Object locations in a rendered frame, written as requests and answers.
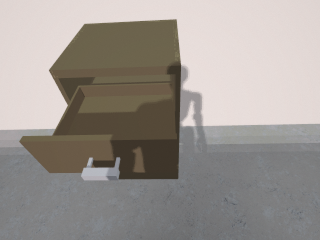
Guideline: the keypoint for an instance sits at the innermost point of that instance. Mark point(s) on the drawer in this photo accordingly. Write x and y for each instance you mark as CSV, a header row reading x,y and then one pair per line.
x,y
133,122

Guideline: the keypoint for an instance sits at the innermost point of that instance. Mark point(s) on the cabinet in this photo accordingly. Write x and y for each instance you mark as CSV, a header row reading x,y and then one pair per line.
x,y
115,53

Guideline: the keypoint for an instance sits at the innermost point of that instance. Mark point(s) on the handle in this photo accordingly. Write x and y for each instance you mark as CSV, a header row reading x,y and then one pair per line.
x,y
101,173

